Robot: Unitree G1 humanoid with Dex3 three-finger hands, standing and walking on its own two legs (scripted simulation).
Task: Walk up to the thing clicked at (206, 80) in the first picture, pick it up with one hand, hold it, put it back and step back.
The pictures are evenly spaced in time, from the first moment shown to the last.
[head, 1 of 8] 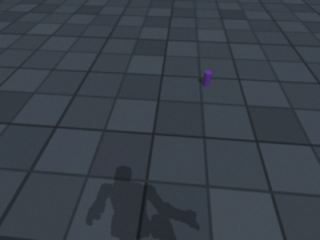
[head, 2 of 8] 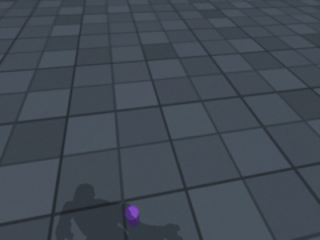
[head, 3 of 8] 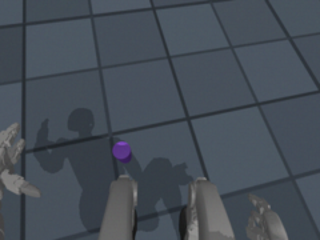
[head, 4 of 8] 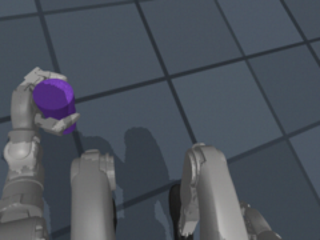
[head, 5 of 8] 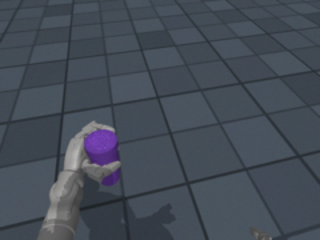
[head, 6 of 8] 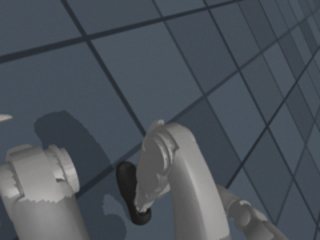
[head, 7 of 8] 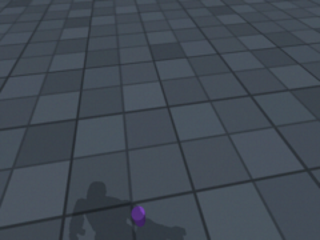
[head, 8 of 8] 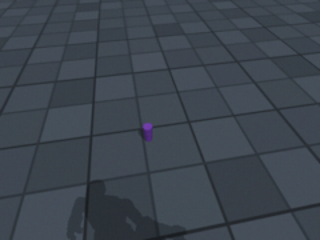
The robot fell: no
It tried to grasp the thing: yes
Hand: left
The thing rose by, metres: 0.69
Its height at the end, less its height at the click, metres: +0.00
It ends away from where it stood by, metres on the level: 0.02
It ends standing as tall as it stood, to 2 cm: yes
